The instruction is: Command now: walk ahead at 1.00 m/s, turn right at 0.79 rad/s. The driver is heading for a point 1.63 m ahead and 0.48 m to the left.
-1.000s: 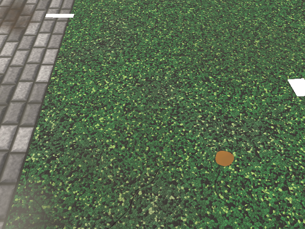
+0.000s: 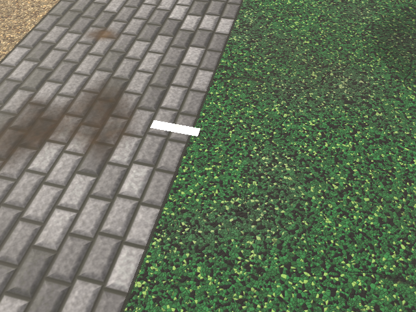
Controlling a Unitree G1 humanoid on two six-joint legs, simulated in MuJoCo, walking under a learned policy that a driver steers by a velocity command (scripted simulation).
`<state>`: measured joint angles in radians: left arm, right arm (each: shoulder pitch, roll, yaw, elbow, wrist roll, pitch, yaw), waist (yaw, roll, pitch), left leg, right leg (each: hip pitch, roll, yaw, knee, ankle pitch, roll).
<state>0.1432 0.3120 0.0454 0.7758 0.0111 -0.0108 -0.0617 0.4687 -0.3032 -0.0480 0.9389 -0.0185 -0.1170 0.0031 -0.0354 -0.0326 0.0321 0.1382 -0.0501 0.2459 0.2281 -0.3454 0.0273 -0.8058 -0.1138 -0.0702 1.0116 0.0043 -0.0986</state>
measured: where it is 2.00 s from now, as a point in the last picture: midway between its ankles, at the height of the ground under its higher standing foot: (98, 81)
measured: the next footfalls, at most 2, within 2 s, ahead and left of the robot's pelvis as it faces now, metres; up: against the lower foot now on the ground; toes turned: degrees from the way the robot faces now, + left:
right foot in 0.14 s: +0.34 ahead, -0.06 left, +0.00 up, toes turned -13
left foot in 0.60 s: +0.77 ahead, -0.01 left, +0.00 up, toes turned +6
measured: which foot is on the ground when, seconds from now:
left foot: down 0.00-0.10, up 0.12-0.58, down 0.60-1.00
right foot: up 0.00-0.12, down 0.14-0.60, up 0.62-0.98, down 1.00-1.00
